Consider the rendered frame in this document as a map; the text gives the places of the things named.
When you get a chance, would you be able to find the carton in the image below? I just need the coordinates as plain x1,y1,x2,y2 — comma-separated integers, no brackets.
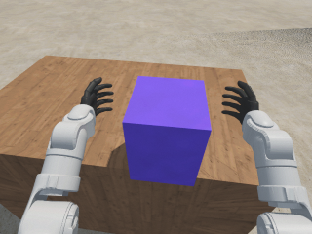
122,76,212,187

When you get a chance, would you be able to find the pedestal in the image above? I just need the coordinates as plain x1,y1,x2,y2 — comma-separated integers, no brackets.
0,55,276,234

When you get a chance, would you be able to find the left robot forearm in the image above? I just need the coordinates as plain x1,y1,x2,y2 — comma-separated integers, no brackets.
18,104,96,234

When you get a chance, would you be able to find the robot right hand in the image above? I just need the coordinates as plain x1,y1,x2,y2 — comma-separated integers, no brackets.
221,80,259,125

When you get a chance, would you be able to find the right robot forearm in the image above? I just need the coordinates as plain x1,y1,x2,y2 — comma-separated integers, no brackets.
242,110,312,220

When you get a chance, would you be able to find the left robot upper arm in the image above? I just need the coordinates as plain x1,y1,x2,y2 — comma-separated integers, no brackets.
19,200,79,234

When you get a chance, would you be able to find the robot left hand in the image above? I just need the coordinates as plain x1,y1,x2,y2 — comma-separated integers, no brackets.
80,77,114,117

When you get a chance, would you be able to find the right robot upper arm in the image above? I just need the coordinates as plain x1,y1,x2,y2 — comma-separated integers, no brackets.
256,212,312,234

